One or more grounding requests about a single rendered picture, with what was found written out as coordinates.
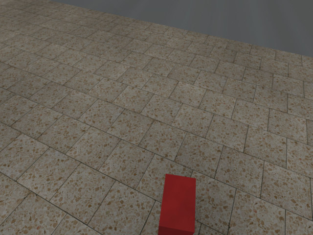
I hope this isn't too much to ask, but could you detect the carton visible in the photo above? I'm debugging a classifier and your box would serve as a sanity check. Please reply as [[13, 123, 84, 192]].
[[158, 174, 196, 235]]

